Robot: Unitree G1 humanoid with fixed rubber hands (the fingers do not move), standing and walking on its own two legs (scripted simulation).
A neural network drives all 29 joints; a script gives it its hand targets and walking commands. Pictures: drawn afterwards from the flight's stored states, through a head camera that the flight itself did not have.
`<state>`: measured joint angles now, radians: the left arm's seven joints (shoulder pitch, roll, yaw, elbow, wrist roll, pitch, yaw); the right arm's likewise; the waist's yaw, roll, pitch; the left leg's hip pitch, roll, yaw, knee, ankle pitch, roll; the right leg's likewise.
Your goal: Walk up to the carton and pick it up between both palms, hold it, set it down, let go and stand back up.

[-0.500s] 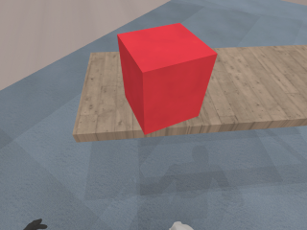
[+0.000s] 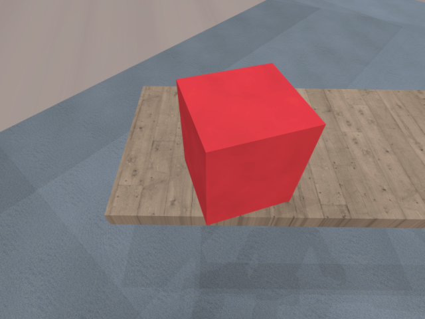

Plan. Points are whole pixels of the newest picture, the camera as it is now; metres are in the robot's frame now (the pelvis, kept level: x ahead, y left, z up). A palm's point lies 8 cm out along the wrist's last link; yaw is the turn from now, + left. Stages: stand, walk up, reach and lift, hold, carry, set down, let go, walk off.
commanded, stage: walk up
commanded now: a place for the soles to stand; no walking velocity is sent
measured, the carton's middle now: (238, 146) +0.47 +0.00 +0.05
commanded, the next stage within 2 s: none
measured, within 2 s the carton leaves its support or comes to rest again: neither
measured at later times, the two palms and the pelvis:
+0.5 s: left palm (82, 292) +0.18 +0.28 -0.09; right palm out of the picture +0.12 -0.37 -0.10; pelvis +0.07 -0.04 -0.01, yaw -1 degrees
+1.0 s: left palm (93, 288) +0.19 +0.27 -0.12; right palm out of the picture +0.13 -0.37 -0.11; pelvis +0.08 -0.04 -0.02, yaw +0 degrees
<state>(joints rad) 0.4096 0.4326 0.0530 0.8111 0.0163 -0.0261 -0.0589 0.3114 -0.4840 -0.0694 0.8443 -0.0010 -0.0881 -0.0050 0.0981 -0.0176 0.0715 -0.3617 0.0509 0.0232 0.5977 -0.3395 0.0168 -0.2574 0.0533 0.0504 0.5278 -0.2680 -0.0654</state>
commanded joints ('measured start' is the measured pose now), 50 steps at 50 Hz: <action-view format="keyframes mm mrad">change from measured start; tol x32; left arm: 1 -43 95 36 -113 -10 -7 -1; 50 -202 161 61 -53 16 40 26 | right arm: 1 213 -250 -93 -10 -32 -48 -37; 50 -84 -241 -56 -46 -15 3 -67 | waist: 1 -164 162 -214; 12 -26 145 -113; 14 -37 -281 -62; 50 -71 182 -67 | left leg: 1 596 199 -331 -251 55 115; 4 305 358 -516 -332 -252 253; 10 196 281 -242 -101 455 217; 14 -296 -39 16 306 -66 4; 30 379 132 -207 -175 305 99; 39 -169 -46 -43 231 -253 31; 46 337 164 -274 -144 336 122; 50 83 340 -361 -107 427 275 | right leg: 1 -381 -22 18 359 -118 -10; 12 50 -85 -39 22 26 16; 15 32 -356 489 -274 -115 -121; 28 111 -178 119 73 397 -133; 33 -151 -88 33 331 -296 53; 37 105 -321 459 -290 -8 -28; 45 -59 -159 68 113 455 -59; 50 -109 -92 65 275 -267 65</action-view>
